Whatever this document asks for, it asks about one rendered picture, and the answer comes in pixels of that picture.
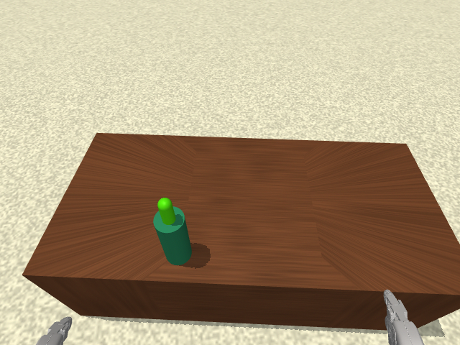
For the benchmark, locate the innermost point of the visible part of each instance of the right robot hand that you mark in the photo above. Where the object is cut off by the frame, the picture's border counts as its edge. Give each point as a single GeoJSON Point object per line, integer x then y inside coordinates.
{"type": "Point", "coordinates": [400, 330]}

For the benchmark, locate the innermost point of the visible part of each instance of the left robot hand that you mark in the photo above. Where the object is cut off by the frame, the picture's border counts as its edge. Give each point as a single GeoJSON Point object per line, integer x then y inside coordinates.
{"type": "Point", "coordinates": [57, 333]}

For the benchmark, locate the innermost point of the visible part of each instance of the bottle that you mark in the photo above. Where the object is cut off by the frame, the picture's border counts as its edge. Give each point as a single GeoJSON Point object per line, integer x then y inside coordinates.
{"type": "Point", "coordinates": [172, 231]}

